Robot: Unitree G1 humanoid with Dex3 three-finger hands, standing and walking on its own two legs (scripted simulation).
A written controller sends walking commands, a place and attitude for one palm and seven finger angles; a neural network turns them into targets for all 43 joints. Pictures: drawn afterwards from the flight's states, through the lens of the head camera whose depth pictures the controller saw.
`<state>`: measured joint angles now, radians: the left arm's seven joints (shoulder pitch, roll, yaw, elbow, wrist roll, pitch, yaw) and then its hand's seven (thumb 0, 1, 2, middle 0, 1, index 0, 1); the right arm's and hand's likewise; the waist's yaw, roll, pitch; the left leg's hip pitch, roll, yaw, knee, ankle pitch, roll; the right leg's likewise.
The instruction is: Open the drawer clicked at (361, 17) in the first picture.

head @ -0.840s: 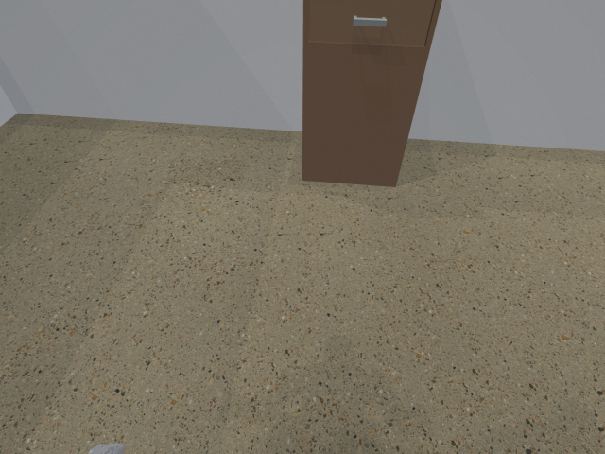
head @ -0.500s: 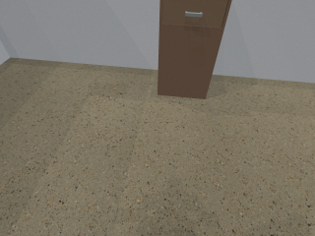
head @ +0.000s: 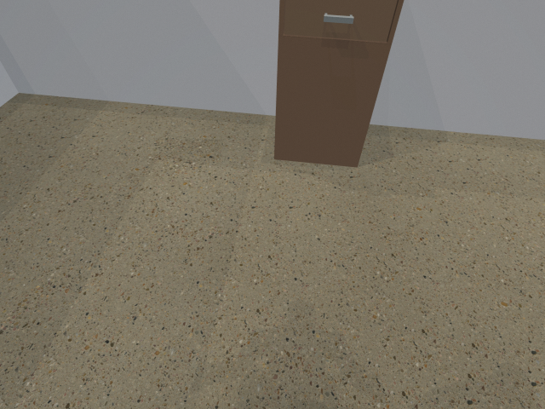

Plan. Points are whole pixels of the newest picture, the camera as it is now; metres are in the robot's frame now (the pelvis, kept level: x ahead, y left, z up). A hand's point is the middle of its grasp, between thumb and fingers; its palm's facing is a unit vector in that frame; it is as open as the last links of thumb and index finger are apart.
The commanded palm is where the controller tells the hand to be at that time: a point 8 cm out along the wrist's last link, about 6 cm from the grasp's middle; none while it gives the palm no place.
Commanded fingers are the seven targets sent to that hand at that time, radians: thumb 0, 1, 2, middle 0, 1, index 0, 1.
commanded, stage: look at it before walking up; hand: left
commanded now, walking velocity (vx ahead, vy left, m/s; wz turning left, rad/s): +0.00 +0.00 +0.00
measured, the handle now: (338, 17) +1.53 -0.17 +0.02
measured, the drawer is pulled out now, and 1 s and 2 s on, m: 0.00 0.00 0.00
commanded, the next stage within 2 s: walk to a spot facing it in 0.60 s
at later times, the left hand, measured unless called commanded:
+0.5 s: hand out of the picture +0.08 +0.25 -0.16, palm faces -0.02 -0.94 -0.33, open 7.3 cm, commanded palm none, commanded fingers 0.00 0.90 0.90 -0.20 -0.30 -0.20 -0.30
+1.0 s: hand out of the picture +0.07 +0.20 -0.18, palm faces -0.08 -0.97 -0.23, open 7.3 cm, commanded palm none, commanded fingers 0.00 0.90 0.90 -0.20 -0.30 -0.20 -0.30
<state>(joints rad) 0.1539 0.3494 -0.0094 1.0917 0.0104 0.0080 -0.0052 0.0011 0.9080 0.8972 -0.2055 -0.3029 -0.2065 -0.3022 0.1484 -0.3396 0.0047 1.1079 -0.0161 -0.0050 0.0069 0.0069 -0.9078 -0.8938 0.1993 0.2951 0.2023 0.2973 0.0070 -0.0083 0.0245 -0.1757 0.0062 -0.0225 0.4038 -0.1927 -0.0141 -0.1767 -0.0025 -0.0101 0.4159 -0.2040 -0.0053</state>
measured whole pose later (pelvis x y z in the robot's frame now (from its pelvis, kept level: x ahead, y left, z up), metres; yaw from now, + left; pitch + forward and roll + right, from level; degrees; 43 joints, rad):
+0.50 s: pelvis +0.01 +0.00 +0.00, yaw +0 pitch -2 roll +0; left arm 0.14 0.35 -0.01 1.09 0.01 0.00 0.00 0.00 0.91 0.90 -0.21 -0.30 -0.21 -0.30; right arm 0.12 -0.34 0.01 1.11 -0.01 -0.01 0.01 0.01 -0.91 -0.89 0.20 0.30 0.20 0.30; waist 0.01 -0.01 0.03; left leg -0.15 0.01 -0.02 0.38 -0.20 -0.01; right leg -0.15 0.00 -0.01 0.39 -0.21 0.00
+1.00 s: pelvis +0.05 -0.01 -0.02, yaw -7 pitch -1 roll +1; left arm 0.33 0.25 0.03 1.04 0.02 0.03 -0.04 0.00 0.91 0.90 -0.20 -0.30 -0.20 -0.30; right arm 0.26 -0.24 -0.01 1.05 -0.02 -0.01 0.00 0.00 -0.91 -0.89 0.20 0.30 0.20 0.30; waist 0.03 -0.01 0.00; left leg -0.17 0.06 0.08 0.58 -0.39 -0.03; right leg -0.26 0.02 0.02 0.65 -0.42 -0.03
